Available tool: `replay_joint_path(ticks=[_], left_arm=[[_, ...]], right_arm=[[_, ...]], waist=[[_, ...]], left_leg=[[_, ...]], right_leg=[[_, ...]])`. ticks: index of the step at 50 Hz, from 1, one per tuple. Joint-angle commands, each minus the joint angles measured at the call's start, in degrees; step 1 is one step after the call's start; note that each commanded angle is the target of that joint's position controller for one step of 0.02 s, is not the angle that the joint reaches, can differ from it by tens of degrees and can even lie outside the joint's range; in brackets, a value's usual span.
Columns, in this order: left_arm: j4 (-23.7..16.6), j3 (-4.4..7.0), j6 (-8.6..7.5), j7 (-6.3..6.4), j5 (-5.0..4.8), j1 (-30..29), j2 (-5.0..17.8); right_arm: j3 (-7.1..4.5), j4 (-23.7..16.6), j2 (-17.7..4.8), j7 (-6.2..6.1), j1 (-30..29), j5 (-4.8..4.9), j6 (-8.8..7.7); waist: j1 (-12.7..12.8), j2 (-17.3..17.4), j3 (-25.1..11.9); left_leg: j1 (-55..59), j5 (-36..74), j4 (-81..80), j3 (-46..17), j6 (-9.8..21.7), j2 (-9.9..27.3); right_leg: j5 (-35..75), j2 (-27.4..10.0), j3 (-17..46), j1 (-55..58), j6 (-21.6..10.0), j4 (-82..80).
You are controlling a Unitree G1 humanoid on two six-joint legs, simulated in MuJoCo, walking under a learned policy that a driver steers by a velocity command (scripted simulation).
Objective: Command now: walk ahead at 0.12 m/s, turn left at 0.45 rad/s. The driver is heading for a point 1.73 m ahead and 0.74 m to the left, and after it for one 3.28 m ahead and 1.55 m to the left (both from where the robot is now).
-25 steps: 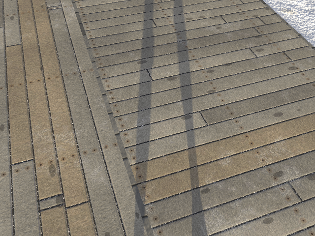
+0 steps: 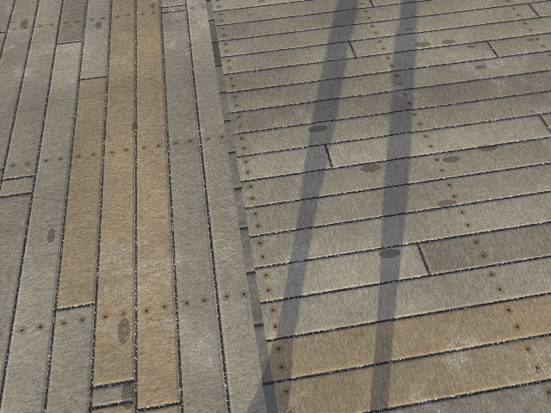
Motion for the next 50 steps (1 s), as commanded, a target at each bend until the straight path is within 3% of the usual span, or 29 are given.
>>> replay_joint_path(ticks=[1, 4, 8, 10, 11, 12, 13, 14, 15, 16, 17, 20, 24, 30, 33, 34, 35, 36, 37, 38, 39, 41, 43, 46, 50], left_arm=[[-3.3, 2.24, -0.62, 1.24, -0.28, -4.9, 8.5], [-2.1, 2.75, 0.58, 1.72, -0.82, -4.3, 10.2], [-0.6, 3.57, 2.09, 1.28, -2.32, -3.1, 12.3], [0.1, 3.66, 2.62, 1.26, -3.34, -3.1, 12.1], [1.6, 3.41, 2.79, 1.09, -3.17, 0.1, 10.6], [1.2, 2.64, 2.77, 0.87, -1.22, 1.1, 7.7], [-2.0, 1.99, 2.72, 1.16, 0.20, -1.9, 6.5], [-2.1, 2.69, 2.84, 1.29, -0.31, -5.7, 8.9], [-2.2, 2.88, 2.99, 1.33, -1.72, -6.0, 9.0], [-1.0, 2.98, 3.10, 1.86, -1.86, -4.7, 8.6], [-0.8, 3.36, 3.22, 2.33, -1.36, -4.7, 9.6], [-0.3, 3.28, 3.08, 2.26, -1.61, -3.1, 8.5], [-0.7, 2.54, 2.97, 1.94, -1.79, -4.9, 7.0], [-0.8, 2.82, 2.20, 0.69, -2.27, -4.1, 8.4], [0.6, 3.42, 1.41, 0.09, -2.03, 0.9, 9.1], [0.7, 4.28, 1.54, 0.40, -1.14, 2.7, 12.7], [0.6, 5.20, 2.23, 0.78, -0.12, 1.1, 17.6], [-0.8, 4.41, 1.94, 0.84, 0.90, -0.2, 14.3], [-2.0, 3.45, 1.80, 1.20, 0.54, -3.1, 11.3], [-2.4, 3.07, 1.92, 1.48, -0.28, -5.7, 9.8], [-2.6, 2.75, 1.99, 1.77, -1.18, -6.3, 8.9], [-2.2, 2.48, 2.51, 2.38, -1.32, -4.7, 9.1], [-1.5, 2.67, 3.05, 2.68, -1.00, -1.3, 9.8], [-1.3, 3.24, 3.46, 2.12, -1.34, -0.9, 11.9], [-0.5, 3.41, 3.66, 0.90, -2.49, -1.0, 13.4]], right_arm=[[-0.77, -3.5, -2.2, 0.34, 4.3, -0.35, 0.58], [-0.89, -5.8, -2.7, 1.45, 0.4, -0.29, 0.77], [-1.57, -8.6, -3.9, 2.62, -2.4, -0.22, 1.56], [-2.00, -8.6, -4.0, 2.87, -0.8, -0.31, 1.56], [-2.79, -8.3, -6.0, 2.37, 0.9, -0.61, 1.40], [-4.52, -8.6, -12.2, 1.25, 3.5, -0.66, 1.10], [-4.93, -10.0, -16.5, 1.05, 3.2, -1.90, 0.48], [-4.06, -9.9, -12.7, 1.69, 4.6, -2.25, -0.86], [-3.64, -9.7, -11.8, 1.74, 2.8, -1.94, -1.88], [-3.51, -10.1, -10.5, 1.42, -0.3, -0.98, -2.25], [-2.90, -10.6, -8.8, 1.02, -2.9, -0.01, -2.02], [-2.50, -11.6, -8.4, 0.15, -4.1, -0.58, -1.41], [-3.05, -11.9, -9.6, -0.45, -3.5, -0.24, -0.83], [-3.09, -12.6, -9.7, 0.23, -5.0, -0.13, 0.01], [-2.65, -13.2, -8.7, -0.07, -7.0, 0.73, 0.58], [-1.98, -13.4, -6.3, -0.15, -5.3, 0.37, 0.57], [-1.66, -14.7, -4.5, -0.02, -2.9, 0.51, 0.18], [-3.09, -13.9, -9.5, -0.01, -2.6, -0.54, -0.39], [-4.22, -12.6, -11.9, 0.22, -1.6, -0.01, -0.30], [-4.37, -11.4, -11.1, 0.17, -0.6, 0.14, 0.25], [-4.14, -10.9, -9.8, 0.06, -0.2, -0.04, 0.80], [-3.25, -11.6, -7.0, 0.43, -1.5, 0.47, 1.22], [-2.35, -13.3, -5.1, 0.52, -4.9, 0.65, 0.92], [-1.18, -14.3, -3.4, 0.83, -5.9, -0.17, 0.66], [-1.09, -13.3, -4.2, 1.17, -3.9, -0.09, 0.81]], waist=[[-1.6, -8.4, -7.9], [-0.2, -7.8, -7.4], [0.5, -8.0, -6.5], [-1.0, -7.3, -6.8], [-1.1, -4.4, -7.4], [-0.4, 8.4, -8.5], [-0.8, 18.4, -9.1], [-4.0, 8.9, -12.9], [-2.5, 6.7, -11.8], [-0.9, 3.6, -11.0], [0.0, 3.4, -10.0], [1.4, 4.6, -11.5], [0.1, 5.3, -11.1], [-0.4, 7.7, -9.4], [2.5, 6.5, -9.5], [1.8, 0.0, -10.7], [-1.6, -16.7, -8.1], [0.1, -15.5, -7.9], [-1.1, -11.2, -7.1], [-2.1, -9.7, -5.8], [-1.6, -9.7, -4.9], [-0.3, -10.1, -3.9], [2.2, -11.0, -4.8], [3.0, -12.0, -7.1], [2.5, -12.9, -7.3]], left_leg=[[6.9, 7.4, -5.6, -0.7, 0.5, 2.5], [8.3, 8.5, -11.8, 0.9, 1.5, 2.3], [9.4, 3.7, -19.3, 3.1, 3.7, 1.1], [15.0, 9.1, -28.8, 5.2, 5.8, -1.1], [20.1, 17.0, -34.1, 3.3, 7.7, -1.7], [28.6, 38.7, -37.7, -10.4, 11.8, 7.7], [33.7, 48.5, -38.7, -28.4, 24.4, 19.2], [33.5, 46.4, -39.1, -26.4, 26.2, 17.8], [32.5, 43.4, -39.1, -21.1, 23.4, 14.8], [31.4, 38.5, -38.8, -18.0, 20.1, 11.9], [30.1, 36.8, -39.0, -16.9, 18.4, 11.0], [27.2, 38.2, -39.2, -15.0, 18.0, 8.5], [26.5, 31.0, -38.9, -17.2, 17.9, 7.6], [23.1, 24.4, -38.0, -24.5, 17.2, 6.3], [20.1, 20.6, -33.9, -25.0, 13.2, 2.6], [14.0, 9.7, -26.8, -20.9, 10.0, -1.3], [1.5, -10.3, -16.4, -8.8, 6.3, -11.4], [-0.2, -15.5, -2.1, -8.2, 3.6, -8.5], [0.3, -11.7, 4.0, -8.6, 2.9, -7.0], [0.1, -8.4, 6.6, -7.6, 1.9, -6.4], [-1.6, -5.3, 8.8, -7.2, 1.0, -6.1], [-2.2, -2.2, 8.2, -4.4, -0.4, -5.4], [-2.3, -1.9, 2.0, -3.1, -1.1, -4.8], [4.3, -3.9, -8.9, -1.3, -0.9, -3.2], [14.2, -0.3, -23.3, 2.1, 0.7, -4.0]], right_leg=[[14.9, -15.9, 5.6, 1.3, -11.2, -10.1], [11.0, -17.0, 4.2, 3.7, -10.9, -9.9], [10.1, -19.3, 4.4, 8.9, -9.1, -5.4], [8.9, -17.7, 2.3, 8.9, -5.6, 0.3], [5.0, -14.9, 0.2, 6.9, -2.2, 5.9], [-6.2, -8.7, -5.2, -2.7, 3.1, 21.2], [-31.7, 0.7, -2.0, -19.2, 7.6, 35.6], [-32.5, 0.4, 7.6, -20.7, 7.1, 44.3], [-27.9, -0.4, 9.5, -21.8, 6.0, 45.8], [-23.3, -1.3, 10.4, -22.1, 5.6, 44.1], [-20.1, -1.7, 10.9, -22.1, 5.7, 42.1], [-14.9, 0.3, 10.6, -17.0, 6.6, 38.6], [-12.8, 1.4, 11.5, -13.3, 7.6, 26.5], [-13.2, 3.2, 12.1, -5.7, 6.5, 14.6], [-1.8, 2.0, 11.3, 4.4, 4.1, -1.5], [1.3, -7.0, 18.5, 11.2, 0.9, -4.1], [11.6, -18.1, 32.1, 13.3, -7.6, -5.9], [14.1, -23.5, 36.5, 9.9, -13.8, -6.5], [13.1, -20.8, 31.1, 8.2, -12.7, -5.8], [10.7, -16.7, 25.3, 7.7, -9.9, -5.1], [9.2, -14.7, 22.0, 8.6, -8.5, -4.8], [11.1, -12.7, 16.9, 9.1, -8.7, -5.3], [13.5, -12.9, 15.9, 13.1, -9.9, -5.1], [16.7, -14.1, 14.3, 14.4, -10.6, -3.8], [18.6, -14.7, 13.8, 11.9, -10.1, -1.9]])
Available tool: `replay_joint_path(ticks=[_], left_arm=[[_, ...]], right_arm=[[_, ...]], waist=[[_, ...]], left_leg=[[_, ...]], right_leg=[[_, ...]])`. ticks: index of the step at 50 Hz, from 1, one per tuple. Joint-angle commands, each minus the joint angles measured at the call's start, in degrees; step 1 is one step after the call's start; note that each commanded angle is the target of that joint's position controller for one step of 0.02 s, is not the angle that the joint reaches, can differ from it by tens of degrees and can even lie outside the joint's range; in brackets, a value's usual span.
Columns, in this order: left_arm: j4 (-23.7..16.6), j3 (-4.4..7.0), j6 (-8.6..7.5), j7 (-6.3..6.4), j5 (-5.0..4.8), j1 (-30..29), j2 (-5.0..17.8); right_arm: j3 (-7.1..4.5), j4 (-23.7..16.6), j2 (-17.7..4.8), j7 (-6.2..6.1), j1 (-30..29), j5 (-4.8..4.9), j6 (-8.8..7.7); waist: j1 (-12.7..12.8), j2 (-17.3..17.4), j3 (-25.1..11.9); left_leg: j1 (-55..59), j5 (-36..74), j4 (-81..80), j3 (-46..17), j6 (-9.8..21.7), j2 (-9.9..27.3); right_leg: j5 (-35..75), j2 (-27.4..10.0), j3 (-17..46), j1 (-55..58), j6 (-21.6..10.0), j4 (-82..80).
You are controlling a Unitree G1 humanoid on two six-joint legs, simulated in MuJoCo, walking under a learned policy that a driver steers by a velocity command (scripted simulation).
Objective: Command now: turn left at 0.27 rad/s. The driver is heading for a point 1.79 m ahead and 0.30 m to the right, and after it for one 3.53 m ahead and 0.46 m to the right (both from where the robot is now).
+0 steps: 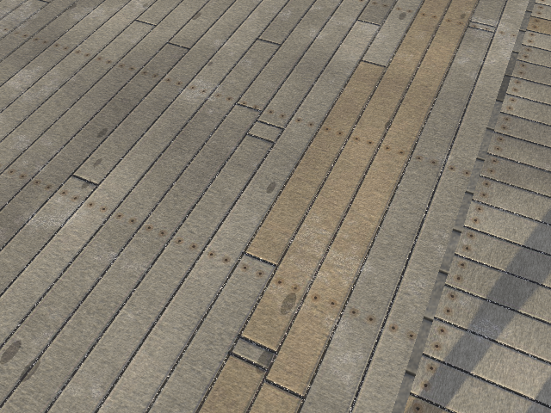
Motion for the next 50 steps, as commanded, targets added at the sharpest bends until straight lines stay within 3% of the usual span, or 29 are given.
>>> replay_joint_path(ticks=[1, 2, 3, 4, 5, 6, 7, 9, 11, 15, 17, 18, 19, 20, 21, 22, 24, 34, 50], left_arm=[[-2.6, 2.59, -0.49, -0.42, -1.11, -2.0, 11.8], [-2.0, 2.11, -0.55, -0.46, -1.54, -1.8, 10.8], [-0.6, 1.31, -1.01, -0.72, -1.14, 1.2, 8.7], [-1.2, -0.19, -1.63, -1.29, 1.66, 2.3, 4.6], [-2.6, -0.44, -1.74, -0.89, 1.33, 0.0, 4.0], [-2.5, 0.44, -1.31, -0.34, 0.86, -2.6, 7.8], [-2.2, 0.89, -1.08, -0.26, 0.30, -2.7, 8.5], [-0.3, 1.49, -0.27, 0.31, 0.47, -0.5, 8.8], [0.8, 1.21, -0.14, 0.16, 0.30, 1.3, 7.3], [1.4, 0.27, -0.44, -0.09, -0.11, 0.5, 5.3], [2.4, -0.09, -0.71, -0.32, 0.45, 2.3, 5.0], [2.5, 0.08, -0.82, -0.27, 1.24, 2.5, 6.9], [2.4, 0.71, -0.76, -0.05, 1.05, 2.2, 10.6], [3.4, 0.99, -0.81, -0.25, 0.31, 0.8, 10.8], [3.1, 0.47, -1.09, -0.55, 0.35, 0.1, 8.3], [3.8, 0.12, -1.42, -0.48, 0.83, 0.0, 7.3], [4.7, -0.26, -2.18, -0.39, 0.87, -0.1, 6.6], [8.4, -1.02, -2.08, 0.52, 0.60, 1.3, 6.1], [12.3, -1.74, -1.75, 0.70, 0.45, 2.8, 4.8]], right_arm=[[-1.03, -3.5, -4.4, 0.24, 0.9, -0.12, -0.88], [-1.09, -2.3, -4.4, 0.35, 3.0, -0.28, -0.92], [-1.30, -2.4, -5.9, 0.12, 3.1, -0.46, -0.89], [-1.78, -3.1, -9.7, -0.62, 4.2, -0.90, -0.78], [-1.06, -3.3, -9.1, -0.18, 1.3, -2.46, -1.41], [-0.46, -3.7, -6.3, 0.36, -0.4, -2.71, -2.50], [0.11, -2.6, -5.0, 0.46, -1.2, -2.94, -3.40], [-0.12, -1.6, -5.9, 0.31, -3.4, -1.85, -4.33], [0.32, -0.5, -4.8, 0.10, -4.2, -1.66, -4.46], [0.60, 1.4, -3.7, 0.12, -4.9, -1.47, -3.84], [0.98, 2.8, -2.9, 0.26, -5.1, -0.80, -3.65], [1.15, 3.9, -2.3, 0.40, -3.0, -1.13, -3.98], [1.09, 4.3, -2.5, 0.70, -1.2, -1.99, -4.27], [1.07, 4.7, -2.1, 0.58, -0.8, -2.10, -4.15], [0.89, 5.3, -3.5, 0.29, -3.4, -2.05, -3.93], [0.71, 5.3, -3.3, -0.07, -4.4, -1.69, -3.70], [0.69, 6.3, -2.9, -0.58, -4.0, -1.52, -3.02], [0.44, 13.0, -2.7, -0.91, -1.6, -1.19, -3.42], [1.15, 21.1, -2.6, -1.62, 0.7, -0.87, -3.61]], waist=[[-1.0, -10.9, -7.4], [-2.2, -10.0, -7.3], [-1.9, -6.8, -8.1], [-0.3, 5.7, -11.9], [-0.3, 13.6, -10.6], [-2.4, 9.6, -8.8], [-1.9, 9.9, -7.7], [-1.2, 9.3, -6.2], [-0.2, 7.6, -6.7], [-1.2, 7.0, -7.3], [0.5, 5.4, -7.0], [-0.3, 3.1, -7.3], [-2.8, -2.1, -6.5], [-3.7, -6.4, -5.6], [-1.7, -4.6, -3.9], [-1.7, -4.5, -3.9], [-1.6, -4.4, -3.4], [-0.9, -0.7, -3.1], [-1.3, -1.0, -2.6]], left_leg=[[6.2, 7.3, -14.9, 3.9, 1.9, -1.7], [11.6, 13.9, -23.2, 4.4, 3.5, -2.3], [18.6, 21.4, -26.6, 0.5, 5.2, 0.2], [26.8, 39.5, -25.2, -13.0, 8.5, 11.7], [19.0, 39.9, -24.6, -18.6, 17.7, 18.5], [16.4, 34.1, -26.1, -18.1, 20.1, 16.9], [15.6, 31.9, -26.6, -16.0, 18.9, 15.0], [15.1, 32.3, -26.2, -13.3, 16.6, 12.8], [13.1, 37.2, -25.1, -10.2, 16.2, 11.2], [13.4, 34.3, -23.7, -9.6, 16.2, 10.0], [11.4, 26.9, -23.2, -9.0, 13.7, 8.3], [9.6, 21.0, -23.0, -8.5, 11.1, 6.5], [8.2, 14.8, -22.1, -6.2, 8.9, 3.5], [10.5, 11.7, -22.9, -3.2, 7.0, 0.8], [12.0, 11.3, -21.4, -2.6, 6.1, 0.3], [12.5, 12.1, -20.7, -2.3, 6.1, 0.4], [12.3, 15.3, -20.7, -2.6, 6.3, 0.7], [11.7, 17.7, -21.4, -1.9, 5.3, 0.6], [11.9, 18.6, -21.6, -1.0, 4.8, 0.5]], right_leg=[[24.1, -12.0, 9.3, 6.2, -11.9, -2.8], [22.0, -11.0, 8.4, 4.0, -9.9, -1.0], [16.1, -9.3, 6.8, -0.4, -5.8, 1.1], [-0.4, -4.6, 1.9, -7.6, -0.3, 11.2], [-18.0, -0.7, 2.0, -10.4, 2.5, 13.3], [-20.0, -1.3, 4.1, -10.3, 3.9, 18.8], [-19.2, -1.3, 5.0, -11.3, 4.1, 21.6], [-16.1, -1.6, 6.2, -12.3, 5.0, 24.0], [-13.4, -1.2, 5.7, -8.9, 5.5, 23.7], [-7.8, -0.3, 4.1, -3.7, 5.1, 11.4], [5.5, 0.1, 3.6, 3.0, 3.7, -2.0], [13.6, -1.7, 6.2, 6.9, 2.7, -3.2], [18.4, -4.1, 7.7, 7.3, 0.7, -1.6], [8.9, -3.5, 7.2, 2.1, -1.6, -0.9], [3.9, -2.6, 7.3, -0.7, -1.7, -2.5], [2.5, -2.4, 7.3, -1.5, -1.0, -3.4], [4.1, -1.7, 6.7, -0.9, 0.1, -3.5], [4.2, -0.3, 5.6, 1.2, -0.2, -2.9], [5.4, 1.0, 4.7, 1.0, -0.4, -3.2]])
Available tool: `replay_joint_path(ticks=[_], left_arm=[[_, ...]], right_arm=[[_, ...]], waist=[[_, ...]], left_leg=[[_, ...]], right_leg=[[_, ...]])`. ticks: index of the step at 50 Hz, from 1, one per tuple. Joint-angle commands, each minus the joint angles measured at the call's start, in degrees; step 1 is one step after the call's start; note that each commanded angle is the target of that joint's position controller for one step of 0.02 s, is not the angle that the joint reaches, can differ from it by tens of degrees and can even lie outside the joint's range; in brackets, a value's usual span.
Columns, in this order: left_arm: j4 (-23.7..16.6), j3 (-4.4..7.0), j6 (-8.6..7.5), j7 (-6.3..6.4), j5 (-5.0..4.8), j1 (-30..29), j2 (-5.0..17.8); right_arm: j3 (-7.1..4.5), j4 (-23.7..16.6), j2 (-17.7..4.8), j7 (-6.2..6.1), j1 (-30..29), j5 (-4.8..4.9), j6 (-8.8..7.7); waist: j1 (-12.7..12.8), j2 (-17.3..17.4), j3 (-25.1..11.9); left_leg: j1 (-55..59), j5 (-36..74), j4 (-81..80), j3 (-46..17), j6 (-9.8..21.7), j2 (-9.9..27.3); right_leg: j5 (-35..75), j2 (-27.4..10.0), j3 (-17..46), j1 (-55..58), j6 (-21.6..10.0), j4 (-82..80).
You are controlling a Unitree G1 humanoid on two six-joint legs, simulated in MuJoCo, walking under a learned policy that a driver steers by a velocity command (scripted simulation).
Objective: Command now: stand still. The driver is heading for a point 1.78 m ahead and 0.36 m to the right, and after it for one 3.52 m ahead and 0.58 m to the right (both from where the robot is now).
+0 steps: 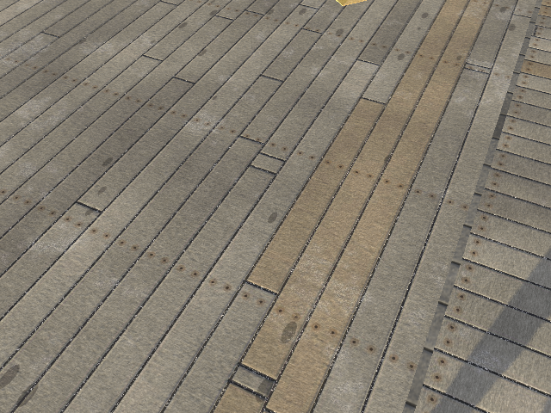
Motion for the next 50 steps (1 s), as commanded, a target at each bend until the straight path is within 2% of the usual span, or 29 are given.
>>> replay_joint_path(ticks=[1, 21, 22, 24, 25, 26, 28, 29, 30, 31, 32, 33, 34, 35, 36, 37, 38, 39, 40, 41, 43, 46, 48, 50], left_arm=[[-1.3, 1.04, -0.43, 0.24, -0.03, 0.9, 6.5], [0.9, 0.43, -0.44, 0.58, -0.14, 5.2, 4.9], [1.5, 0.34, -0.35, 0.65, -0.17, 6.3, 4.4], [1.3, 1.07, -0.06, 1.05, -0.90, 6.6, 6.3], [0.8, 1.33, -0.20, 1.15, -1.09, 6.7, 6.9], [0.6, 1.63, -0.64, 1.09, -1.29, 7.8, 7.7], [1.2, 2.74, -1.77, 0.76, -1.80, 11.4, 10.1], [1.0, 3.07, -2.13, 0.66, -1.88, 11.4, 10.6], [0.1, 3.02, -2.41, 0.51, -1.75, 9.7, 10.1], [-1.1, 2.96, -2.55, 0.27, -1.98, 7.0, 9.8], [-2.5, 2.84, -2.46, 0.01, -2.44, 3.3, 9.4], [-3.6, 2.66, -2.51, -0.17, -2.49, 1.3, 8.4], [-4.6, 1.79, -3.04, -0.56, -1.88, 0.0, 5.1], [-7.3, 1.24, -4.21, -0.38, -1.77, -0.4, 2.6], [-7.6, 1.79, -5.13, -0.41, -2.64, -1.4, 4.7], [-7.2, 1.86, -5.80, -1.01, -3.47, 0.0, 4.8], [-6.4, 1.90, -6.24, -1.47, -3.22, 1.0, 4.6], [-6.6, 2.37, -6.66, -1.71, -2.56, 0.0, 5.4], [-7.0, 2.82, -6.80, -2.07, -1.98, -1.5, 6.0], [-7.1, 2.85, -6.67, -2.54, -1.82, -1.8, 5.2], [-8.2, 2.27, -6.04, -3.15, -1.64, -4.4, 2.9], [-12.1, 0.95, -5.69, -3.32, -1.64, -13.4, 0.6], [-13.4, 0.86, -5.48, -3.56, -1.94, -16.3, 1.5], [-14.6, 1.06, -5.43, -3.88, -2.21, -17.7, 2.9]], right_arm=[[-1.01, -0.9, -6.5, -0.25, 0.4, 0.04, -0.50], [-0.03, 3.6, -4.8, -0.44, 2.4, 0.15, -0.43], [0.14, 4.2, -4.1, -0.47, 3.5, 0.16, -0.38], [-0.17, 4.1, -4.7, -0.66, 3.8, 0.75, -0.37], [-0.21, 3.5, -4.8, -0.65, 3.1, 0.72, -0.75], [-0.07, 2.8, -4.1, -0.43, 2.2, 0.70, -1.49], [0.41, 1.7, -1.5, 0.47, 1.3, 0.94, -3.44], [0.43, 1.3, -1.4, 0.99, 0.9, 1.19, -4.21], [0.33, 1.2, -1.5, 1.45, 1.4, 1.53, -4.81], [0.41, 1.6, -1.0, 1.75, 3.3, 1.83, -5.25], [0.23, 3.1, -0.9, 1.83, 7.4, 1.97, -5.56], [-0.43, 5.3, -2.2, 1.74, 11.9, 1.62, -5.59], [-1.51, 7.0, -5.6, 1.51, 18.8, 1.23, -5.59], [-3.36, 7.9, -13.4, 2.18, 25.7, 1.52, -5.98], [-2.07, 7.1, -9.8, 2.50, 23.4, 0.42, -6.97], [-1.20, 5.6, -6.5, 2.51, 19.7, 0.45, -7.72], [-0.78, 4.5, -5.4, 2.76, 17.1, 0.64, -8.05], [-0.50, 3.8, -5.0, 3.01, 15.7, 0.81, -7.89], [0.12, 3.7, -3.3, 3.00, 15.8, 0.61, -7.47], [0.48, 3.8, -2.3, 2.80, 16.9, 0.37, -6.93], [0.54, 3.5, -3.1, 2.00, 18.1, 0.11, -6.12], [0.19, 2.2, -6.0, 0.91, 17.6, -0.04, -5.67], [-0.31, 2.5, -7.4, 0.70, 19.4, 0.39, -5.79], [-0.72, 2.9, -7.5, 0.65, 19.9, 1.17, -5.85]], waist=[[0.1, -0.4, -1.1], [-0.1, -0.1, -0.3], [-0.2, -0.3, -1.6], [0.0, -1.9, 1.1], [0.3, -2.7, 3.7], [0.8, -4.2, 5.6], [1.6, -10.0, 5.5], [1.4, -10.7, 6.0], [0.2, -9.9, 6.4], [-1.6, -9.7, 6.8], [-4.3, -8.8, 6.8], [-5.8, -5.9, 6.1], [-7.6, 3.6, 2.6], [-8.8, 18.8, 0.1], [-7.0, 12.1, 2.0], [-4.7, 7.3, 4.5], [-3.4, 5.2, 4.2], [-2.9, 3.6, 4.6], [-2.8, 3.8, 4.2], [-2.8, 4.8, 3.3], [-3.1, 4.7, 3.1], [-4.4, 4.3, 5.5], [-4.8, 5.6, 6.1], [-3.9, 5.9, 7.0]], left_leg=[[0.8, 9.4, -3.8, -1.0, 1.0, 1.3], [-0.3, 8.2, -3.9, -0.2, 0.8, 1.0], [0.1, 2.7, -3.8, 0.7, 0.9, 0.3], [-4.2, -15.6, -0.7, 2.7, 2.0, -2.0], [-7.8, -20.7, 0.7, 2.6, 2.7, -2.0], [-11.0, -20.9, 2.8, 2.6, 3.2, -1.7], [-14.9, -12.5, 12.3, 5.0, 3.0, -1.7], [-14.6, -10.5, 16.0, 4.0, 3.6, -0.1], [-13.4, -11.4, 16.0, 3.5, 4.6, 0.8], [-9.6, -12.2, 11.0, 3.9, 5.7, 1.0], [-0.9, -9.6, 2.3, 4.7, 6.5, 0.3], [6.8, -4.7, -2.1, 3.8, 6.0, -0.5], [15.0, -7.3, -7.4, -8.3, 7.4, 7.1], [20.7, -14.0, -16.2, -31.3, 14.8, 19.3], [18.8, -15.2, -17.7, -38.3, 17.6, 22.8], [18.7, -12.1, -17.0, -33.0, 16.4, 21.5], [18.7, -8.4, -16.9, -26.4, 14.4, 18.8], [18.8, -2.1, -17.4, -21.5, 12.8, 17.4], [18.0, 5.7, -17.6, -16.3, 11.1, 15.3], [17.4, 11.1, -17.8, -12.4, 10.4, 13.6], [15.1, 16.8, -18.7, -7.8, 10.7, 12.1], [7.2, 16.4, -21.4, -3.5, 10.8, 10.3], [6.1, 15.6, -23.0, -2.8, 11.1, 11.2], [9.2, 17.6, -22.5, -2.3, 10.5, 13.1]], right_leg=[[7.6, -1.4, 1.3, -2.1, -0.8, -5.0], [6.9, -0.8, 1.0, -3.0, -1.1, -5.0], [1.1, -0.3, 0.6, -2.5, -1.3, -5.4], [-18.8, -0.3, 2.0, -5.3, -3.4, -5.8], [-26.1, -2.0, 4.7, -7.3, -4.9, -7.3], [-29.9, -4.7, 8.7, -7.6, -6.7, -9.1], [-33.6, -13.3, 20.9, -4.5, -11.4, -14.9], [-33.0, -16.7, 25.5, -6.1, -13.4, -17.0], [-31.2, -17.3, 25.8, -7.8, -13.6, -17.4], [-29.0, -16.1, 23.0, -10.1, -12.5, -16.4], [-25.3, -12.8, 17.7, -14.7, -10.2, -13.9], [-18.7, -8.3, 12.0, -18.2, -7.9, -8.1], [-10.5, -2.9, 4.0, -23.7, -4.6, 7.9], [-12.5, 3.2, -2.8, -33.4, -2.1, 24.9], [-16.3, 1.1, 3.2, -38.5, -2.8, 36.9], [-11.5, -1.3, 5.4, -42.2, -4.2, 41.9], [-6.3, -3.3, 4.8, -42.8, -5.0, 42.5], [-2.3, -4.7, 4.1, -43.7, -5.2, 40.5], [0.7, -5.8, 3.1, -41.9, -4.9, 38.0], [2.4, -6.0, 1.8, -39.9, -4.3, 35.7], [5.6, -5.5, -0.5, -37.7, -2.5, 30.2], [12.3, -3.2, -3.1, -30.5, -0.9, 15.2], [14.7, -1.9, -4.1, -26.1, -1.2, 10.0], [15.7, -1.9, -2.8, -25.4, -2.6, 6.4]])
Velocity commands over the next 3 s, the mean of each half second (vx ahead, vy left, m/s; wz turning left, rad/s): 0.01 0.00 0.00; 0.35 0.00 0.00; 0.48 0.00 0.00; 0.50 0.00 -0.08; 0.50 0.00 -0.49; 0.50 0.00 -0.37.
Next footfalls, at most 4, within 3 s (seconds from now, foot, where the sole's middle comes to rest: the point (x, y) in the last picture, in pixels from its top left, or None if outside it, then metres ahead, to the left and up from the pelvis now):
1.10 right None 0.42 -0.12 -0.78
1.66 left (248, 327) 0.74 0.11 -0.78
2.24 right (336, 242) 1.03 -0.14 -0.78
2.72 left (305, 165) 1.37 -0.06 -0.78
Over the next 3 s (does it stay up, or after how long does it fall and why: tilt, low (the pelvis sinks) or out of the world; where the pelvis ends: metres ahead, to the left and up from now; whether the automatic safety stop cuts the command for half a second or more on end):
stays up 1.30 -0.14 0.01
